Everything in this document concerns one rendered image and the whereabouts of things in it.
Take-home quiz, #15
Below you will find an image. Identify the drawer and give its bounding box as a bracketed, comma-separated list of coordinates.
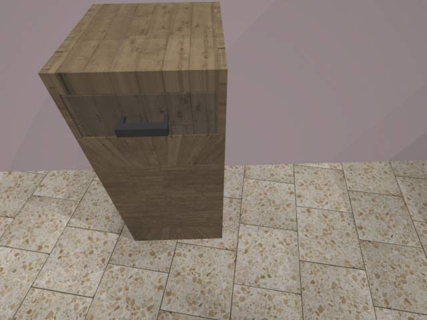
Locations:
[62, 91, 217, 137]

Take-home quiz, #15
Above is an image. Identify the handle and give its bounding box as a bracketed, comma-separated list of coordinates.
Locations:
[114, 115, 169, 137]

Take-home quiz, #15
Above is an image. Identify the cabinet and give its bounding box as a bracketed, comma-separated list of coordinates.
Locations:
[38, 2, 228, 241]

